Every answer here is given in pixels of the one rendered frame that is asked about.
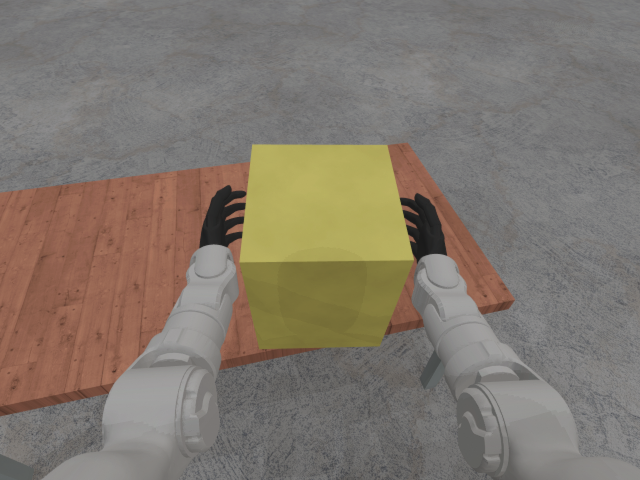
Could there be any left robot forearm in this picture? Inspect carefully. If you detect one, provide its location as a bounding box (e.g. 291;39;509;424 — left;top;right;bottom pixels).
102;245;239;443

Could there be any carton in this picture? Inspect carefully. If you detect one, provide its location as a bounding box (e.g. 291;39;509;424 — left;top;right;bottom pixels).
239;145;414;349

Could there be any right robot upper arm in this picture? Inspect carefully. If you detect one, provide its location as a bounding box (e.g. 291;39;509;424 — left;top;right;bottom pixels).
457;380;640;480

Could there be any right robot forearm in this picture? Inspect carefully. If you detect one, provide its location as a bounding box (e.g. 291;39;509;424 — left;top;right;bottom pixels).
411;254;579;449

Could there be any robot right hand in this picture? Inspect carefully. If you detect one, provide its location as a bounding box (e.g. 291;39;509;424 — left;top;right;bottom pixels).
400;193;447;264

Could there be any left robot upper arm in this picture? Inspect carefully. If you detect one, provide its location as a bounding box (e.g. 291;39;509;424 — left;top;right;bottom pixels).
42;365;220;480

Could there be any table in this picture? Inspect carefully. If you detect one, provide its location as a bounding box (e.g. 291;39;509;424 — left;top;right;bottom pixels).
0;143;515;480

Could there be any robot left hand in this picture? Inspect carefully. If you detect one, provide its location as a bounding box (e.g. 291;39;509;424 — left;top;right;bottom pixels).
199;185;246;248

